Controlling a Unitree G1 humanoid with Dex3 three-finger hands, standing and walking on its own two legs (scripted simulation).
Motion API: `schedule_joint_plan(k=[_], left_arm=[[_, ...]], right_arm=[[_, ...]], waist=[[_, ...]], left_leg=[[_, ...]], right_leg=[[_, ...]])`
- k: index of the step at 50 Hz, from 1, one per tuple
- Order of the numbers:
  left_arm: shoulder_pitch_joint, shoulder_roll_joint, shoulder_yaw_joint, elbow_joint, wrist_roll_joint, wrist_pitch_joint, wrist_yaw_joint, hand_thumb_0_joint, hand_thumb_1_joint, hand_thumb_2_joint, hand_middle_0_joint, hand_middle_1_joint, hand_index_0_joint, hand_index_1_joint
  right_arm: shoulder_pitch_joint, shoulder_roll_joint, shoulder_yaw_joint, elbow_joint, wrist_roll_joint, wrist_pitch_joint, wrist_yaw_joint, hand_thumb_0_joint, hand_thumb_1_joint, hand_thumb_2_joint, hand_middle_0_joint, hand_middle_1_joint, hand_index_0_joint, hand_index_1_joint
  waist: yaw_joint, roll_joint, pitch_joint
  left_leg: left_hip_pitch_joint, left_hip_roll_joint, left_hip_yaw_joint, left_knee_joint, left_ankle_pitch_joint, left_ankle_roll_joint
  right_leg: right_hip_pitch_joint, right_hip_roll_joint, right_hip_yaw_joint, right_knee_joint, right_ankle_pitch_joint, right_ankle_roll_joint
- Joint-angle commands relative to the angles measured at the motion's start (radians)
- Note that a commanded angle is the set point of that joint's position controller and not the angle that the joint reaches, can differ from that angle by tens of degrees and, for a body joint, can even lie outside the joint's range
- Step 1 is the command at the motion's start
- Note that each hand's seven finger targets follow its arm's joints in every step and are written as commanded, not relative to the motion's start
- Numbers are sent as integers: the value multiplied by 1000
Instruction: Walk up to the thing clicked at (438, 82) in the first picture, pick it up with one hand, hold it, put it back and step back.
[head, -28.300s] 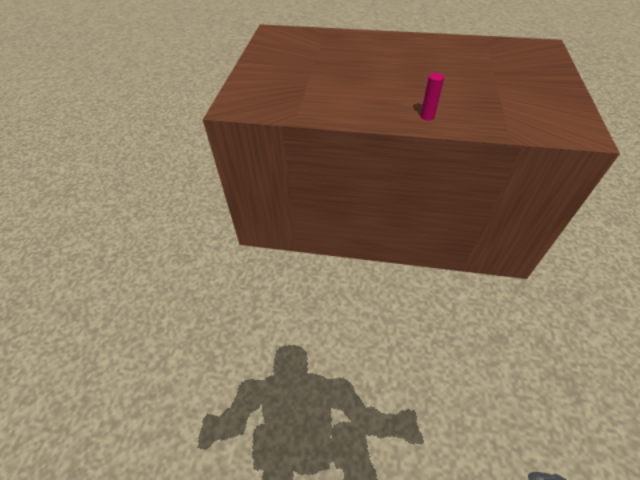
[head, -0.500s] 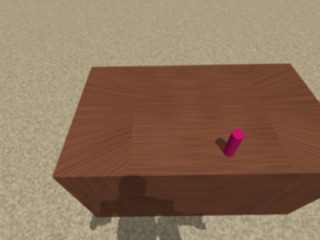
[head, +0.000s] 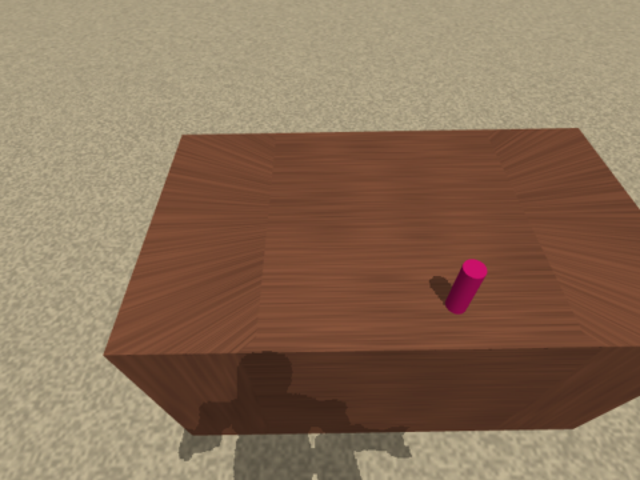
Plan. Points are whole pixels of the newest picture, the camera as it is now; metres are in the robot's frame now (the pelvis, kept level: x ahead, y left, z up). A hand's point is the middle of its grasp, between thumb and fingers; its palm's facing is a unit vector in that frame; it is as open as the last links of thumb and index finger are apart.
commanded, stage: stand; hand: right
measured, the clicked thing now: (464, 288) +0.43 -0.24 -0.12
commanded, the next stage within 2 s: step back in 0.48 s
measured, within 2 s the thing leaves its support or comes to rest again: neither
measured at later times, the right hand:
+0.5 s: hand out of the picture +0.07 -0.25 -0.16, palm faces -0.02 +0.94 -0.34, open 7.4 cm
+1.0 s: hand out of the picture -0.03 -0.23 -0.17, palm faces -0.05 +0.89 -0.46, open 7.4 cm
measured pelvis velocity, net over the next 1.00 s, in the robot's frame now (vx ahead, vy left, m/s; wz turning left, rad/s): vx -0.10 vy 0.06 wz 0.02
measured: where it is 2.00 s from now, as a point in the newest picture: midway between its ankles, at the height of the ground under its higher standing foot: outside the picture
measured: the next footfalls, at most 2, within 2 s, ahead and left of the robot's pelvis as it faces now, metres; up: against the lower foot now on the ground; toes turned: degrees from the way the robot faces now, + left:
left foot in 0.96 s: -0.10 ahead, +0.16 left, +0.00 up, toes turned +0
right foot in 1.44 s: -0.15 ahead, -0.03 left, +0.00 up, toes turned -1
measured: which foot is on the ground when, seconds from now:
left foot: down 0.00-0.72, up 0.74-0.94, down 0.96-1.00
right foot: down 0.00-0.98, up 1.00-1.00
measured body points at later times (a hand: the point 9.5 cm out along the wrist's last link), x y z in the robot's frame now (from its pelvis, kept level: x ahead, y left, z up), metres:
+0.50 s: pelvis +0.00 +0.00 +0.00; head +0.01 +0.00 +0.45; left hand +0.07 +0.30 -0.13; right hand +0.07 -0.30 -0.13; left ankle -0.02 +0.11 -0.75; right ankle -0.01 -0.12 -0.75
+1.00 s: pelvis -0.10 +0.06 -0.04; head -0.02 +0.09 +0.41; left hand +0.05 +0.37 -0.17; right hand -0.03 -0.27 -0.14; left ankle -0.14 +0.16 -0.75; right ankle -0.01 -0.11 -0.74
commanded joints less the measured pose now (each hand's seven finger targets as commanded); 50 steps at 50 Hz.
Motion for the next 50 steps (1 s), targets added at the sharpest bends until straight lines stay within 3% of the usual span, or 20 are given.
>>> schedule_joint_plan(k=[1, 23, 24, 25, 28, 31, 34, 35, 36, 37, 38, 39, 41, 44, 45, 46, 47, 48, 49, 50], left_arm=[[-39, 212, 44, -56, 2, -26, 12, 0, 900, 900, -200, -300, -200, -300], [-33, 211, 44, -52, 1, -26, 11, 0, 900, 900, -200, -300, -200, -300], [-38, 270, 93, -82, -13, -15, 16, 0, 900, 900, -200, -300, -200, -300], [-24, 266, 95, -93, -15, -9, 20, 0, 900, 900, -200, -300, -200, -300], [-20, 245, 97, -125, -15, -1, 23, 0, 900, 900, -200, -300, -200, -300], [-33, 243, 100, -163, -11, 12, 21, 0, 900, 900, -200, -300, -200, -300], [-33, 274, 112, -189, -6, 21, 19, 0, 900, 900, -200, -300, -200, -300], [-29, 291, 118, -197, -3, 23, 19, 0, 900, 900, -200, -300, -200, -300], [-51, 311, 124, -214, 5, 23, 20, 0, 900, 900, -200, -300, -200, -300], [-71, 326, 129, -230, 18, 22, 22, 0, 900, 900, -200, -300, -200, -300], [-77, 335, 135, -247, 31, 19, 22, 0, 900, 900, -200, -300, -200, -300], [-110, 327, 134, -260, 31, 20, 22, 0, 900, 900, -200, -300, -200, -300], [-164, 303, 127, -292, 32, 21, 24, 0, 900, 900, -200, -300, -200, -300], [-124, 293, 125, -313, 39, 27, 24, 0, 900, 900, -200, -300, -200, -300], [-123, 298, 128, -321, 35, 33, 24, 0, 900, 900, -200, -300, -200, -300], [-123, 290, 125, -324, 23, 41, 20, 0, 900, 900, -200, -300, -200, -300], [-121, 287, 122, -332, 10, 51, 15, 0, 900, 900, -200, -300, -200, -300], [-100, 240, 112, -345, 0, 61, 13, 0, 900, 900, -200, -300, -200, -300], [-90, 186, 104, -361, -4, 63, 18, 0, 900, 900, -200, -300, -200, -300], [-95, 216, 112, -350, 6, 69, 29, 0, 900, 900, -200, -300, -200, -300]], right_arm=[[-40, -211, -36, -59, -1, -18, -16, 0, -900, -900, 200, 300, 200, 300], [-27, -211, -34, -58, -1, -18, -17, 0, -900, -900, 200, 300, 200, 300], [-63, -264, -59, -67, 1, -1, -13, 0, -900, -900, 200, 300, 200, 300], [-50, -255, -64, -82, 7, 5, -14, 0, -900, -900, 200, 300, 200, 300], [-37, -259, -75, -109, 15, 15, -12, 0, -900, -900, 200, 300, 200, 300], [-45, -258, -84, -139, 17, 28, -11, 0, -900, -900, 200, 300, 200, 300], [-44, -247, -92, -164, 16, 39, -10, 0, -900, -900, 200, 300, 200, 300], [-47, -242, -92, -173, 16, 43, -9, 0, -900, -900, 200, 300, 200, 300], [-25, -225, -92, -175, 15, 48, -7, 0, -900, -900, 200, 300, 200, 300], [-19, -223, -96, -183, 8, 59, -4, 0, -900, -900, 200, 300, 200, 300], [6, -227, -96, -190, 3, 67, -1, 0, -900, -900, 200, 300, 200, 300], [35, -232, -101, -189, 5, 68, 3, 0, -900, -900, 200, 300, 200, 300], [79, -238, -107, -193, 20, 64, 6, 0, -900, -900, 200, 300, 200, 300], [89, -245, -105, -203, 10, 52, 1, 0, -900, -900, 200, 300, 200, 300], [111, -238, -103, -203, 4, 48, -3, 0, -900, -900, 200, 300, 200, 300], [132, -229, -102, -193, -2, 38, -5, 0, -900, -900, 200, 300, 200, 300], [145, -226, -106, -191, -12, 29, -10, 0, -900, -900, 200, 300, 200, 300], [125, -276, -123, -199, -32, 25, -16, 0, -900, -900, 200, 300, 200, 300], [113, -357, -138, -216, -45, 21, -19, 0, -900, -900, 200, 300, 200, 300], [87, -398, -145, -231, -36, 23, -20, 0, -900, -900, 200, 300, 200, 300]], waist=[[3, 7, -65], [0, 5, -58], [12, -2, 39], [7, -1, 4], [-2, 15, -83], [-4, 18, -130], [6, -16, -140], [15, -55, -124], [12, -132, -108], [21, -200, -75], [14, -197, -54], [-8, -181, -47], [-32, -193, -73], [-1, -168, -104], [-11, -169, -115], [-21, -139, -131], [-39, -98, -117], [-20, 51, -97], [-6, 264, -83], [-21, 161, -76]], left_leg=[[-8, 139, -111, -35, 185, 19], [-4, 139, -108, -36, 192, 20], [-67, 130, -120, 63, 347, 37], [-51, 133, -106, 97, 405, 43], [-49, 141, -106, 143, 439, 74], [-72, 126, -99, 205, 355, 88], [-104, 75, -83, 326, 222, 82], [-119, 31, -59, 400, 134, 63], [-158, -25, -26, 504, -38, 43], [-221, -64, -46, 665, -362, 37], [-226, -36, -103, 739, -422, 39], [-221, -27, -123, 758, -418, 42], [-219, -27, -126, 751, -368, 40], [-263, -24, -79, 567, -318, 19], [-260, -2, -80, 432, -281, 19], [-225, -17, -42, 279, -183, 13], [-172, -18, -24, 118, 0, 8], [-111, 88, -198, 64, 208, 16], [-3, 239, -427, 66, 520, 45], [-37, 296, -414, 118, 648, 135]], right_leg=[[21, -138, 115, -29, 184, -25], [19, -140, 116, -26, 189, -23], [-66, -115, 113, 68, 322, -22], [-64, -111, 98, 94, 348, -32], [-38, -97, 85, 171, 345, -52], [-52, -113, 112, 203, 304, -81], [-103, -187, 189, 193, 295, -150], [-133, -236, 236, 145, 306, -183], [-142, -307, 297, 95, 329, -234], [-173, -387, 370, 57, 367, -300], [-228, -409, 378, 61, 355, -319], [-262, -387, 327, 78, 322, -307], [-250, -317, 246, 121, 307, -253], [-132, -276, 240, 177, 266, -211], [-82, -268, 232, 214, 266, -185], [-49, -234, 193, 276, 264, -160], [-80, -194, 155, 348, 242, -125], [-200, -92, 103, 483, 84, -72], [-423, 72, 83, 632, -365, -35], [-441, 114, 169, 726, -443, -20]])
